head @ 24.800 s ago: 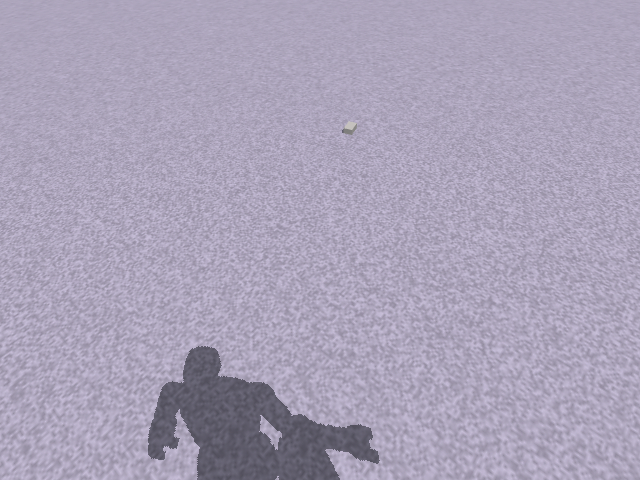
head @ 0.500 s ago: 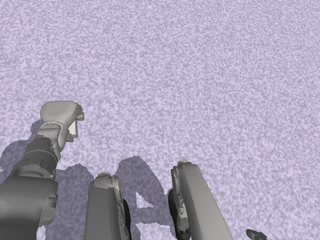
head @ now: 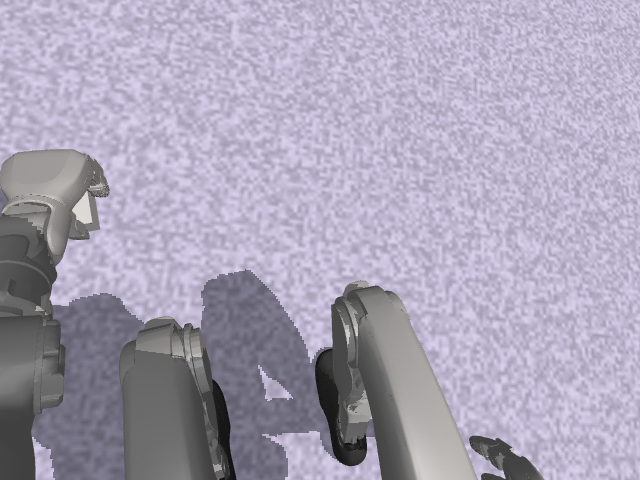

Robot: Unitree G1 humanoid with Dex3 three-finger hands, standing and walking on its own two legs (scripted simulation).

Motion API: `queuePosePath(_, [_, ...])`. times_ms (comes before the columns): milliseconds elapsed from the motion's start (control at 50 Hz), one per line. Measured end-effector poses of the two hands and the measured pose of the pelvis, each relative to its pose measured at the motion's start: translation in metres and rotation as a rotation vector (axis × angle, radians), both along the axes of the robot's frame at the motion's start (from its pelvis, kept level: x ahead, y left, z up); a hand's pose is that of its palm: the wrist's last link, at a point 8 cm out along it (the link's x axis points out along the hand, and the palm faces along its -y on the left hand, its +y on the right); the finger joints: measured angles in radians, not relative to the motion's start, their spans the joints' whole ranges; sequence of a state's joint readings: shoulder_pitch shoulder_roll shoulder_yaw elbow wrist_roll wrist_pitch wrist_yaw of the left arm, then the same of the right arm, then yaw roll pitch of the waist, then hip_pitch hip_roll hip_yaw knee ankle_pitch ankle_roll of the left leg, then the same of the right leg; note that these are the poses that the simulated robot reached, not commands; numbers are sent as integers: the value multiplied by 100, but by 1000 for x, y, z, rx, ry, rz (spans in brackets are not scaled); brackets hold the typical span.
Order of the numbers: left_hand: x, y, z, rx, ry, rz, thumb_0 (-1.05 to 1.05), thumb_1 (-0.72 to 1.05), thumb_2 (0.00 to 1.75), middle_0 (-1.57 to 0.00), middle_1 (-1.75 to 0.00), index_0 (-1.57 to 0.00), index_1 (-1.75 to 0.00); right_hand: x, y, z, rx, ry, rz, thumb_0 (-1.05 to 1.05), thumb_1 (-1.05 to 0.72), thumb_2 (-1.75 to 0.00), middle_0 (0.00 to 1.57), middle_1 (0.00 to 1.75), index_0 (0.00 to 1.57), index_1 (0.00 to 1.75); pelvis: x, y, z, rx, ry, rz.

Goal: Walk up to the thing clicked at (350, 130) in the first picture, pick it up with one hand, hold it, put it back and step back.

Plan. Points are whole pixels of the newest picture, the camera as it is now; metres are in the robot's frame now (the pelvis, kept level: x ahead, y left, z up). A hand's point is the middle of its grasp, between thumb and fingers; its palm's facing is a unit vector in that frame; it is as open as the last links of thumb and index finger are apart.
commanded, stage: crouch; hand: left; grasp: from above
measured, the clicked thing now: (71, 203) +0.49 +0.27 -0.21
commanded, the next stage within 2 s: lower in 0.54 s
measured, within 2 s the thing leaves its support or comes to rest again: rests again in 1.98 s
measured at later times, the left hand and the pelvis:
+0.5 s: hand (85, 209) +0.49 +0.26 -0.22, palm faces -0.45 -0.01 -0.89, open 6.9 cm; pelvis -0.01 +0.00 -0.06, yaw -2 degrees
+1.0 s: hand (97, 216) +0.49 +0.26 -0.27, palm faces -0.46 -0.03 -0.89, open 7.2 cm; pelvis -0.01 +0.00 -0.08, yaw -4 degrees
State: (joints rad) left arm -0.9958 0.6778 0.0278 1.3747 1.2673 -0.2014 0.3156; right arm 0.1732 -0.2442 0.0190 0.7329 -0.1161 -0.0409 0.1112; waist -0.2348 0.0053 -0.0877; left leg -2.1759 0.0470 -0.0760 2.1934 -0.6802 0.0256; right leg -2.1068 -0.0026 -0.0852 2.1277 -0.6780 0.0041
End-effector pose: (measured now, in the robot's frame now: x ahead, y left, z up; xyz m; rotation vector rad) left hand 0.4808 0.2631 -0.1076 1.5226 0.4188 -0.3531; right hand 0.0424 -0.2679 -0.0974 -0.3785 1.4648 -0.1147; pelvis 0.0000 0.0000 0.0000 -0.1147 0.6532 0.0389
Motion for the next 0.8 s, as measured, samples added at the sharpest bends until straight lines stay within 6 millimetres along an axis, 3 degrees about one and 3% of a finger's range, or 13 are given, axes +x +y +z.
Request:
queuePosePath(380, [7,0,-48,8,-25,-18,-8,29,14,-69,-6,-113,-19,-33,1,-34,-12,43,10,0,-91,-90,21,30,21,30,-9,1,-49,-20,-52,-16])
queuePosePath(600, [18,-2,-63,14,-22,-4,-8,29,13,-69,-6,-115,-21,-35,1,-48,-1,52,19,0,-91,-90,21,30,21,30,-8,-1,-63,-26,-64,-28])
queuePosePath(800, [16,1,-81,7,15,-2,-8,29,11,-69,-7,-114,-20,-30,2,-52,-2,65,37,0,-91,-90,21,30,21,30,-5,0,-69,-37,-71,-34])
